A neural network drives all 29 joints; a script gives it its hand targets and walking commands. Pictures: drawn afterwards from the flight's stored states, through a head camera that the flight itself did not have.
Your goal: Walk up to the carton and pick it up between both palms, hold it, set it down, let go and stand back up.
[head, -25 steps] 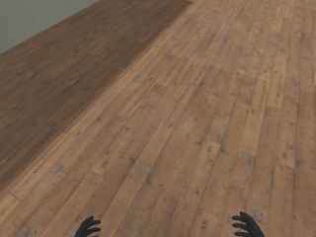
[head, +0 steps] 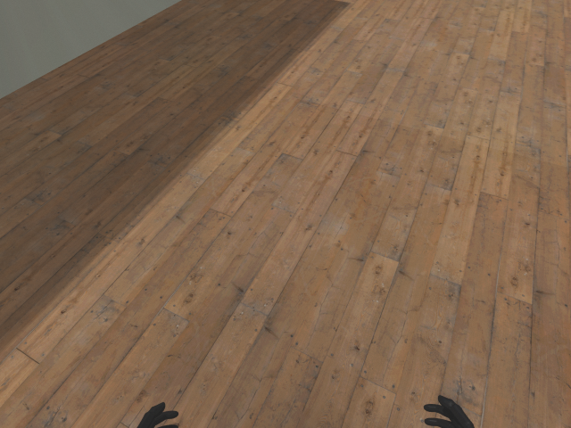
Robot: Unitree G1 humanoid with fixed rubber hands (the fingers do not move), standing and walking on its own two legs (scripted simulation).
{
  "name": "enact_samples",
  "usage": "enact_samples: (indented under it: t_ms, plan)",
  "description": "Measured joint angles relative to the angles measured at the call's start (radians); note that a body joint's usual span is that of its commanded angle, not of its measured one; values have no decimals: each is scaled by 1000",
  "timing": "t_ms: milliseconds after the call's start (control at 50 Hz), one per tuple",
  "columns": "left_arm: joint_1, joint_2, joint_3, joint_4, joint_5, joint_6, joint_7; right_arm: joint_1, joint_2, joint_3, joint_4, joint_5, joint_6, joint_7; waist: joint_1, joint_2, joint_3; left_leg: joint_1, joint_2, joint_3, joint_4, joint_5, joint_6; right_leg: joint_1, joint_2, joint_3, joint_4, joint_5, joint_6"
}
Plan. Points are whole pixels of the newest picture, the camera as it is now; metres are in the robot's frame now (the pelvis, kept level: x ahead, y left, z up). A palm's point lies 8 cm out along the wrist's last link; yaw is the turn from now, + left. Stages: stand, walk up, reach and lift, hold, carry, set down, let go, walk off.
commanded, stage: walk up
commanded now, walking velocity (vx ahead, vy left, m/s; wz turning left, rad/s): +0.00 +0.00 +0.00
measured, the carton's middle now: out of the picture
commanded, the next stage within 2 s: none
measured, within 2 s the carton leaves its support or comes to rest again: neither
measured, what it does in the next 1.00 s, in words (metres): walks ahead, turning right: right foot, then left foot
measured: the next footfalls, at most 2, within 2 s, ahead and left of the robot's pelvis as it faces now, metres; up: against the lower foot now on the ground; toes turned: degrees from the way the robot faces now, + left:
right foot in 0.40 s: +0.13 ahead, -0.31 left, +0.00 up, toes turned -31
left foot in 0.78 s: +0.41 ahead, -0.21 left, +0.00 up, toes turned -37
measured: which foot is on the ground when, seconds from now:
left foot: down 0.00-0.40, up 0.42-0.76, down 0.78-1.00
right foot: down 0.00-0.06, up 0.08-0.38, down 0.40-0.78, up 0.80-1.00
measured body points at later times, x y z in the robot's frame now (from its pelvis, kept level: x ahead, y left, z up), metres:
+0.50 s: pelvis +0.08 -0.15 -0.02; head +0.08 -0.17 +0.42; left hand +0.33 +0.04 -0.11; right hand +0.02 -0.44 -0.14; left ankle +0.04 +0.07 -0.65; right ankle +0.10 -0.29 -0.73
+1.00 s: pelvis +0.28 -0.27 +0.01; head +0.29 -0.25 +0.46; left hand +0.56 -0.21 -0.11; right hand +0.08 -0.46 -0.09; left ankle +0.37 -0.19 -0.73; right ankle +0.21 -0.41 -0.64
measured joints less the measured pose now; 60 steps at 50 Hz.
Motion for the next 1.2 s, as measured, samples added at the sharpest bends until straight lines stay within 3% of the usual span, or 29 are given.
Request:
enact_samples:
  t_ms: [60,100,160,200,260,320,380,420,480,540,680,760,820,860,900,980,1100,1200]
  plan:
    - [10,7,3,2,2,3,-12,0,3,-3,8,-11,-5,-3,9,-9,0,8,1,16,-9,-1,4,-11,6,22,18,-21,-3]
    - [37,33,10,-1,21,21,-48,-6,-6,-10,12,-31,-29,-16,20,-15,-11,21,26,68,-19,-12,10,-99,15,17,188,-92,14]
    - [52,92,27,-1,40,43,-94,-8,-31,-28,34,-38,-73,-47,10,-25,-7,72,71,147,-68,-9,0,-246,-26,-14,438,-50,63]
    - [46,124,40,1,39,46,-118,3,-58,-41,50,-40,-96,-52,4,-23,0,121,102,191,-103,-7,-14,-299,-67,-7,473,-6,79]
    - [19,150,49,4,32,43,-146,30,-105,-56,71,-45,-110,-50,-2,-4,13,198,150,251,-140,-20,-25,-323,-125,-4,378,56,74]
    - [-23,153,41,-2,24,27,-160,65,-146,-66,81,-50,-109,-46,-11,18,25,270,196,306,-149,-51,-29,-290,-157,-30,221,111,44]
    - [-56,150,31,-15,22,7,-149,106,-176,-68,85,-59,-86,-40,-22,38,20,317,255,346,-101,-113,-33,-212,-141,-83,108,92,3]
    - [-68,157,36,-31,18,-15,-122,127,-183,-59,80,-61,-61,-24,-8,37,17,269,300,308,92,-172,4,-180,-100,-88,89,92,-21]
    - [-34,133,30,-42,-18,-13,-73,91,-191,-34,18,-32,-29,20,16,50,39,76,193,66,520,-248,31,-203,-44,-48,193,42,-18]
    - [36,112,15,-23,-18,-2,-47,41,-165,-6,-55,-14,-51,36,20,65,44,-75,131,18,577,-193,27,-133,0,-23,130,40,-28]
    - [147,90,17,-11,-3,-21,-57,32,-100,26,-117,-23,-60,39,62,44,3,-258,84,37,307,-62,4,-9,59,57,46,-8,-54]
    - [175,100,20,6,3,-16,-62,51,-96,18,-128,-30,-68,36,59,10,-24,-220,47,47,148,43,10,34,69,116,99,-104,-40]
    - [181,107,18,8,21,-10,-68,76,-106,3,-138,-35,-85,12,30,-2,-43,-192,54,73,147,69,15,-42,85,142,352,-241,-24]
    - [158,122,19,6,34,-2,-72,96,-92,5,-109,-20,-86,-8,13,-32,-42,-160,73,117,167,30,11,-138,77,117,556,-202,3]
    - [126,135,19,-2,40,-4,-76,122,-83,9,-72,-15,-95,-15,-3,-50,-36,-93,94,151,112,16,9,-220,51,72,629,-122,25]
    - [61,144,21,-15,37,-17,-91,187,-80,12,-3,-22,-127,-12,-35,-60,-27,54,124,218,-60,42,-8,-340,-4,35,550,43,45]
    - [-55,100,-4,-24,30,-25,-105,278,-82,22,78,-28,-127,0,-65,-38,16,231,158,293,-196,22,-49,-382,-55,-10,260,271,24]
    - [-126,50,-25,-40,42,-38,-99,310,-87,30,111,-36,-86,0,-82,-21,49,349,187,347,-174,-78,-80,-256,-49,-79,53,254,-23]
